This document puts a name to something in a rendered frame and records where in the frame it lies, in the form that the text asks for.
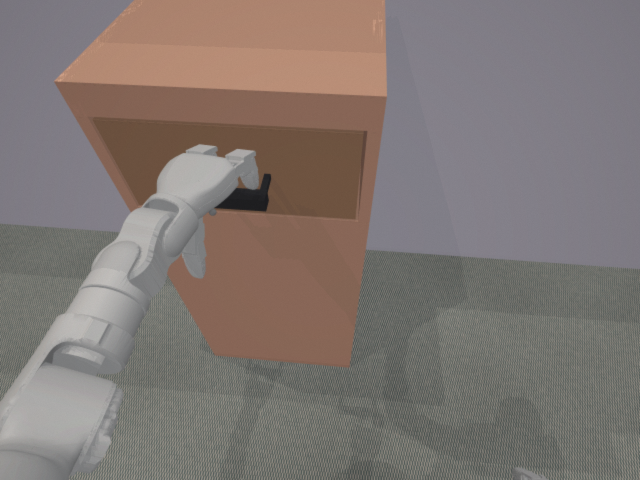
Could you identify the left robot forearm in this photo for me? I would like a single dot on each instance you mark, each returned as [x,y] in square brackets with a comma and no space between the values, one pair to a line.
[95,335]

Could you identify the left robot hand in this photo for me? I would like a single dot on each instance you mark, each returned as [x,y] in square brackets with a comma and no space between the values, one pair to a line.
[203,181]

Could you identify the left robot upper arm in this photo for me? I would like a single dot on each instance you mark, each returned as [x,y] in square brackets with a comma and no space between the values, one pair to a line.
[62,423]

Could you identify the drawer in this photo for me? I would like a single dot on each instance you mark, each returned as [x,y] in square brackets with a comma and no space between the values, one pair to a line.
[314,172]

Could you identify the handle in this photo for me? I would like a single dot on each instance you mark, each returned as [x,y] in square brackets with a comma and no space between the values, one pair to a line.
[248,199]

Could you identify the cabinet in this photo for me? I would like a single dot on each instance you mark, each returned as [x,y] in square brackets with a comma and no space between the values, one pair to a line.
[276,287]

